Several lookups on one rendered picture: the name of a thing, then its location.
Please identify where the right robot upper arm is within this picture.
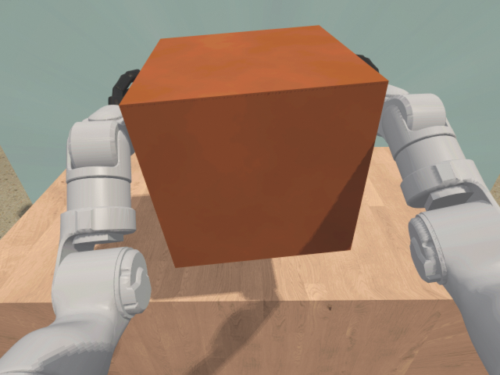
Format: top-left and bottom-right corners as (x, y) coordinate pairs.
(408, 200), (500, 375)

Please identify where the left robot hand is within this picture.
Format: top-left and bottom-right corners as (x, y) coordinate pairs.
(109, 70), (140, 105)

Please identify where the left robot upper arm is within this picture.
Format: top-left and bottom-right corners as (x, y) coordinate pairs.
(0, 247), (152, 375)

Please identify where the right robot hand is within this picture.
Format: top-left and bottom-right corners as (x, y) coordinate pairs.
(357, 55), (379, 73)

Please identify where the pedestal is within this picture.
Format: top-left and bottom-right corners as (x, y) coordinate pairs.
(0, 147), (489, 375)

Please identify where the robot left forearm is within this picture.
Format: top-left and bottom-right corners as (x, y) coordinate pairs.
(52, 105), (136, 315)

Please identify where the robot right forearm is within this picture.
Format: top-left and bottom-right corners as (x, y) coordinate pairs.
(377, 84), (500, 214)

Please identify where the carton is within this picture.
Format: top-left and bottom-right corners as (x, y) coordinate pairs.
(119, 25), (389, 268)

